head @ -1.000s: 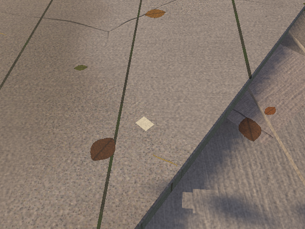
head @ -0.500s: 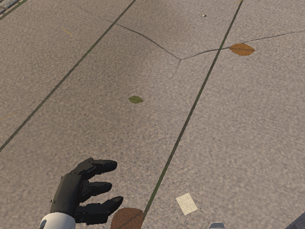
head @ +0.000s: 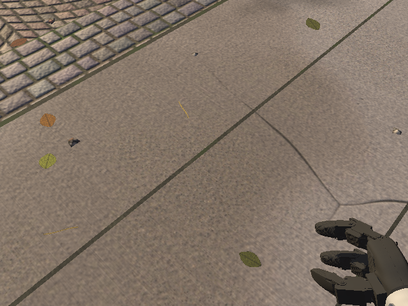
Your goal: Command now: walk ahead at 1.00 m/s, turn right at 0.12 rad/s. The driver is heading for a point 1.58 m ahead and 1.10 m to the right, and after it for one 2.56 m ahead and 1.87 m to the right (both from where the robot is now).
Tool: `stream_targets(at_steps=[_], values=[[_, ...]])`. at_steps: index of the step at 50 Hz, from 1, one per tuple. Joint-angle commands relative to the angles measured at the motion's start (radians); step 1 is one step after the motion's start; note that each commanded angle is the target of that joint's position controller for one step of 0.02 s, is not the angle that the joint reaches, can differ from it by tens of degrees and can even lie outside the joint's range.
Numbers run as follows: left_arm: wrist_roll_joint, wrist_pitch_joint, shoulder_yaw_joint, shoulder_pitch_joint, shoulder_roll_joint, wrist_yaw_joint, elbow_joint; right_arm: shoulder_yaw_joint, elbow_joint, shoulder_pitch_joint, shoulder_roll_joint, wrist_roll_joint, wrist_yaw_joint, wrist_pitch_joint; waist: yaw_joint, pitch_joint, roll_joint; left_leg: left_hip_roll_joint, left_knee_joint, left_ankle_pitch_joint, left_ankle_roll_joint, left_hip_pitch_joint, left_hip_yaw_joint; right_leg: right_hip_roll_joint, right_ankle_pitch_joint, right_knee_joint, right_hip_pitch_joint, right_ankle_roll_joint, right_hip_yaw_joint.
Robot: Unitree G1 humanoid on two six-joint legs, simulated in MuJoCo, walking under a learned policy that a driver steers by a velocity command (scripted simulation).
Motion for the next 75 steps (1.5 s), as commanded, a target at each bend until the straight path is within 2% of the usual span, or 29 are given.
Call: stream_targets(at_steps=[1, 2, 3, 5, 12, 19, 22, 23, 24, 25, 26, 28, 31, 34, 40, 43, 44, 45, 46, 49, 52, 60, 64, 65, 66, 67, 68, 72, 75], values=[[0.01, 0.014, 0.042, -0.066, 0.216, 0.016, -0.076, -0.093, 0.115, 0.487, -0.189, -0.021, -0.041, -0.017, -0.323, -0.189, -0.071, -0.017, -0.047, -0.12, 0.015, 0.802, -0.035, -0.124, 0.91, 0.694, -0.411, -0.148, 0.023], [-0.007, 0.011, -0.001, -0.006, 0.022, -0.001, -0.142, -0.116, 0.129, 0.522, -0.298, -0.056, -0.059, -0.029, -0.233, -0.326, 0.211, 0.3, -0.113, -0.516, 0.034, 1.084, -0.483, 0.015, 0.081, 1.081, -0.772, -0.142, 0.072], [-0.031, 0.002, 0.001, -0.004, 0.045, 0.003, -0.175, -0.124, 0.113, 0.536, -0.317, -0.035, -0.059, -0.029, -0.228, -0.458, 0.297, 0.411, -0.349, -0.604, 0.044, 1.064, -0.886, 0.08, -0.056, 1.297, -0.877, -0.157, 0.198], [-0.021, 0.004, 0.012, -0.194, 0.092, 0.009, -0.191, -0.096, 0.144, 0.405, -0.174, -0.016, -0.057, -0.045, -0.184, -0.108, 0.036, 0.34, -0.357, -0.398, 0.014, 0.74, -0.578, -0.017, 0.174, 1.281, -0.964, -0.158, 0.197], [0.009, 0.088, -0.003, -0.343, 0.021, -0.042, -0.239, -0.068, 0.259, 0.443, -0.076, 0.025, -0.057, -0.093, -0.097, 0.108, 0.053, 0.202, -0.491, 0.199, -0.085, 0.526, -0.028, -0.082, 0.283, 1.087, -0.988, -0.133, 0.135], [0.0, 0.081, -0.027, -0.51, 0.049, -0.067, -0.305, -0.078, 0.301, 0.499, -0.172, 0.026, -0.098, -0.082, -0.076, 0.118, 0.063, 0.153, -0.435, 0.973, -0.159, 0.675, 0.231, 0.086, 0.473, 0.603, -0.761, -0.223, -0.12], [-0.004, 0.085, 0.021, -0.085, 0.165, -0.049, -0.192, -0.107, 0.262, 0.392, -0.271, 0.01, -0.126, -0.038, 0.153, -0.1, 0.134, 0.211, 0.085, 1.287, -0.146, 0.657, 0.191, 0.171, 0.342, 0.602, -0.318, -0.283, -0.078], [-0.008, 0.085, 0.053, 0.106, 0.212, -0.027, -0.133, -0.113, 0.242, 0.327, -0.279, 0.007, -0.118, -0.023, 0.239, -0.158, 0.081, 0.177, 0.451, 1.031, -0.131, 0.51, 0.177, 0.153, 0.275, 0.526, -0.093, -0.328, 0.018], [-0.042, 0.1, 0.08, 0.027, 0.246, -0.005, -0.129, -0.091, 0.231, 0.258, -0.164, 0.001, -0.091, -0.028, 0.18, -0.047, -0.154, -0.052, 0.878, -0.072, -0.134, 0.221, 0.151, 0.091, 0.237, 0.467, -0.032, -0.355, 0.166], [0.002, 0.11, 0.09, -0.1, 0.354, -0.007, -0.18, -0.059, 0.111, 0.406, -0.079, 0.013, -0.083, -0.048, -0.038, -0.161, -0.272, -0.106, 1.137, -0.371, -0.179, -0.129, -0.019, -0.105, 0.345, 0.401, 0.162, -0.55, 0.669], [0.006, 0.113, 0.096, -0.124, 0.339, 0.003, -0.226, -0.046, 0.082, 0.374, -0.115, 0.01, -0.08, -0.076, 0.01, -0.254, -0.135, -0.071, 1.117, -0.333, -0.167, -0.252, -0.166, -0.204, -0.001, 0.157, 0.213, -0.615, 0.949], [0.006, 0.094, 0.062, -0.161, 0.197, 0.018, -0.192, -0.047, 0.083, 0.278, -0.151, -0.002, -0.075, -0.088, -0.077, 0.015, 0.111, 0.033, 0.849, -0.232, -0.158, -0.192, -0.18, -0.156, -0.03, 0.058, -0.148, -0.487, 0.843], [-0.008, 0.046, 0.042, -0.201, 0.173, 0.02, -0.195, -0.03, 0.087, 0.279, -0.124, -0.041, -0.073, -0.019, -0.16, 0.098, 0.129, 0.095, 0.656, -0.265, -0.204, -0.016, -0.156, -0.029, 0.178, 0.056, -0.494, -0.44, 0.615], [-0.013, 0.024, 0.048, -0.202, 0.196, 0.015, -0.208, -0.009, 0.011, 0.111, -0.091, -0.024, -0.057, -0.006, -0.125, 0.133, 0.08, 0.105, 0.339, -0.085, -0.229, 0.093, -0.091, 0.062, 0.3, 0.014, -0.65, -0.402, 0.491], [-0.024, 0.03, 0.071, -0.131, 0.229, 0.003, -0.197, -0.005, -0.034, -0.017, -0.102, 0.015, -0.055, -0.018, -0.02, 0.055, -0.036, 0.005, -0.073, 0.194, -0.187, 0.249, -0.078, 0.062, 0.623, 0.135, -0.413, -0.288, 0.501], [-0.012, 0.028, 0.083, -0.194, 0.293, 0.004, -0.213, -0.056, 0.035, 0.259, -0.211, 0.018, -0.082, -0.032, -0.178, -0.125, -0.026, -0.046, -0.135, 0.004, -0.155, 0.585, -0.087, 0.079, 0.862, 0.496, -0.352, -0.222, 0.498], [-0.009, 0.016, 0.074, -0.248, 0.26, -0.001, -0.231, -0.083, 0.082, 0.483, -0.268, 0.007, -0.102, -0.038, -0.294, -0.227, -0.012, 0.041, -0.085, -0.113, -0.132, 0.848, -0.145, 0.114, 0.746, 0.758, -0.498, -0.203, 0.462], [-0.019, 0.005, 0.03, -0.246, 0.095, 0.003, -0.273, -0.106, 0.108, 0.646, -0.338, -0.033, -0.118, -0.041, -0.311, -0.346, 0.205, 0.329, -0.152, -0.507, -0.092, 1.095, -0.482, 0.197, 0.066, 1.095, -0.747, -0.196, 0.355], [-0.048, 0.013, 0.006, -0.15, 0.079, 0.002, -0.33, -0.12, 0.097, 0.523, -0.385, -0.036, -0.104, -0.033, -0.181, -0.406, 0.457, 0.479, -0.384, -0.696, -0.007, 1.097, -1.019, 0.203, -0.112, 1.264, -0.952, -0.184, 0.264], [0.014, 0.058, 0.017, -0.323, 0.162, -0.015, -0.296, -0.081, 0.1, 0.359, -0.159, -0.017, -0.089, -0.019, -0.173, -0.057, 0.048, 0.326, -0.38, -0.451, -0.035, 0.72, -0.552, 0.038, 0.103, 1.218, -0.986, -0.169, 0.197], [0.024, 0.098, -0.005, -0.389, 0.091, -0.052, -0.355, -0.069, 0.198, 0.437, -0.118, 0.008, -0.077, -0.045, -0.134, 0.037, 0.099, 0.273, -0.425, -0.184, -0.071, 0.603, -0.296, -0.028, 0.118, 1.186, -1.004, -0.155, 0.193], [0.025, 0.103, -0.038, -0.628, 0.073, -0.085, -0.461, -0.074, 0.263, 0.43, -0.163, 0.02, -0.07, -0.076, -0.102, 0.196, 0.025, 0.169, -0.485, 0.516, -0.129, 0.504, 0.189, 0.021, 0.417, 0.691, -0.864, -0.164, -0.026], [0.037, 0.082, -0.012, -0.355, 0.112, -0.071, -0.363, -0.101, 0.259, 0.475, -0.283, 0.039, -0.097, -0.044, 0.019, -0.005, 0.103, 0.205, -0.037, 1.047, -0.14, 0.564, 0.184, 0.181, 0.377, 0.52, -0.423, -0.226, -0.057], [0.04, 0.073, 0.011, -0.173, 0.147, -0.05, -0.299, -0.101, 0.245, 0.448, -0.28, 0.042, -0.096, -0.037, 0.089, -0.091, 0.104, 0.215, 0.2, 0.918, -0.139, 0.495, 0.165, 0.179, 0.436, 0.459, -0.221, -0.261, 0.019], [0.041, 0.067, 0.031, -0.146, 0.187, -0.02, -0.26, -0.099, 0.239, 0.455, -0.233, 0.042, -0.086, -0.03, 0.075, -0.099, 0.005, 0.096, 0.515, 0.202, -0.16, 0.344, 0.175, 0.101, 0.583, 0.366, -0.086, -0.281, 0.12], [0.037, 0.071, 0.055, -0.195, 0.308, -0.008, -0.295, -0.077, 0.199, 0.569, -0.117, 0.021, -0.089, -0.015, -0.049, -0.181, -0.171, -0.007, 0.935, -0.584, -0.187, 0.101, 0.136, -0.186, 1.549, 0.595, 0.121, -0.337, 0.4], [0.006, 0.076, 0.07, -0.161, 0.314, -0.005, -0.341, -0.073, 0.153, 0.613, -0.16, 0.047, -0.096, -0.002, -0.02, -0.499, -0.09, 0.0, 1.066, -0.489, -0.193, 0.007, -0.082, -0.35, 1.633, 0.513, 0.292, -0.506, 0.639], [-0.014, 0.085, 0.017, -0.34, 0.134, 0.037, -0.327, -0.058, 0.163, 0.482, -0.151, 0.002, -0.095, 0.034, -0.135, -0.108, 0.083, 0.093, 0.765, -0.299, -0.196, 0.087, -0.099, -0.179, 0.985, 0.234, -0.335, -0.415, 0.467], [0.004, 0.056, 0.0, -0.328, 0.101, 0.024, -0.28, -0.049, 0.194, 0.511, -0.093, 0.014, -0.092, 0.07, -0.166, -0.107, 0.085, 0.093, 0.562, -0.277, -0.187, 0.253, -0.09, -0.145, 1.071, 0.185, -0.507, -0.374, 0.321]])
Next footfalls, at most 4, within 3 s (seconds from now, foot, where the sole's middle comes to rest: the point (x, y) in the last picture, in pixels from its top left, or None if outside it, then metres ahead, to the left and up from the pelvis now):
0.02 left None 0.21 0.10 -0.75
0.46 right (255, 264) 0.62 -0.09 -0.75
0.88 left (268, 162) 1.06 -0.12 -0.75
1.32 right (376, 158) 1.14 -0.57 -0.75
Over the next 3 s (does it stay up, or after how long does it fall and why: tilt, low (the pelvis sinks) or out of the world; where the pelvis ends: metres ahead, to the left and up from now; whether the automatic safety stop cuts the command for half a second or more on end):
stays up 1.27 -0.61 0.02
